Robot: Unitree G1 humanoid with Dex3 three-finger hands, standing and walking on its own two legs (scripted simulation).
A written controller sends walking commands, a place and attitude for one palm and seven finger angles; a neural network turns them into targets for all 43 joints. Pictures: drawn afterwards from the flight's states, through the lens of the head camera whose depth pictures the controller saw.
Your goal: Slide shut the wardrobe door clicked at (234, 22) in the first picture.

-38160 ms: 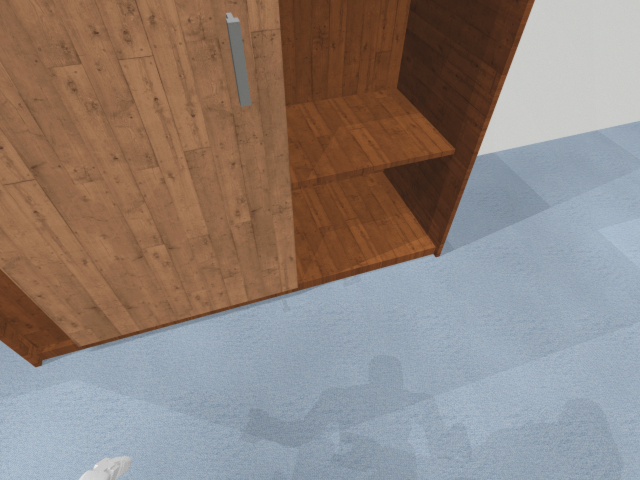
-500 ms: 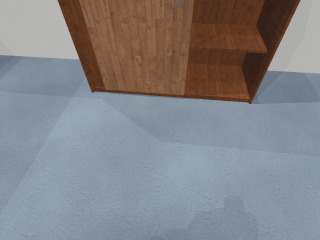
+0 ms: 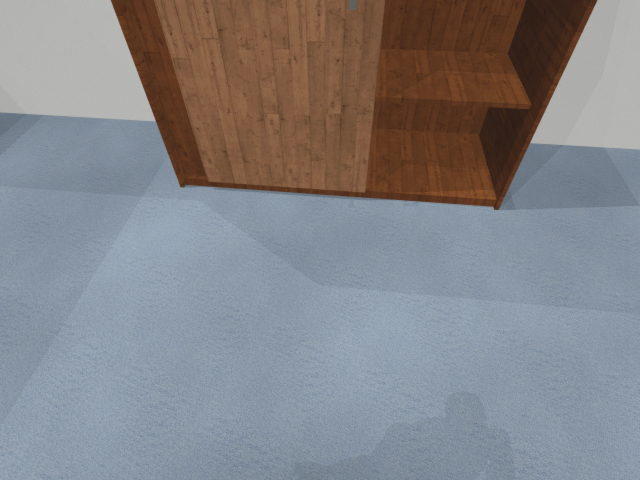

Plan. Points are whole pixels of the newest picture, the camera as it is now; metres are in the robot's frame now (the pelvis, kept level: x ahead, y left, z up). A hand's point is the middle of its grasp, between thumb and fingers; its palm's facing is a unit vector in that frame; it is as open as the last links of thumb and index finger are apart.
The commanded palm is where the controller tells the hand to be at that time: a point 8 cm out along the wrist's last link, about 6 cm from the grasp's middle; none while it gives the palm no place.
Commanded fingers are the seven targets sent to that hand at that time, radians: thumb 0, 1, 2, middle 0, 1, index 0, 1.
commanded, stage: look to check the result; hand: left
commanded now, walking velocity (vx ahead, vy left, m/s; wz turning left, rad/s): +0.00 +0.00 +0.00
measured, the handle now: out of the picture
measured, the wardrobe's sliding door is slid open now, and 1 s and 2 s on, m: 0.59 0.59 0.59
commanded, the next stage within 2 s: walk to a spot facing it in 0.50 s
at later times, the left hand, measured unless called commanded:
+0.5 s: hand out of the picture +0.05 +0.22 -0.16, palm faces +0.01 -0.96 -0.29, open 7.3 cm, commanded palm none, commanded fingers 0.00 0.90 0.90 -0.20 -0.30 -0.20 -0.30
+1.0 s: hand out of the picture +0.03 +0.19 -0.19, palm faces -0.04 -0.99 -0.14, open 7.4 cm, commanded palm none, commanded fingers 0.00 0.90 0.90 -0.20 -0.30 -0.20 -0.30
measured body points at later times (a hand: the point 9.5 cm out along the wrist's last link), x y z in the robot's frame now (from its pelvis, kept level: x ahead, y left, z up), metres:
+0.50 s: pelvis +0.00 +0.00 +0.00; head +0.01 -0.01 +0.45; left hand +0.05 +0.27 -0.14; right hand +0.04 -0.27 -0.15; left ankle +0.00 +0.14 -0.75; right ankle -0.03 -0.07 -0.75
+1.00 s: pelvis +0.07 +0.02 -0.01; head +0.08 +0.03 +0.44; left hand +0.04 +0.24 -0.18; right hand +0.00 -0.20 -0.16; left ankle +0.03 +0.13 -0.75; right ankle -0.02 -0.06 -0.70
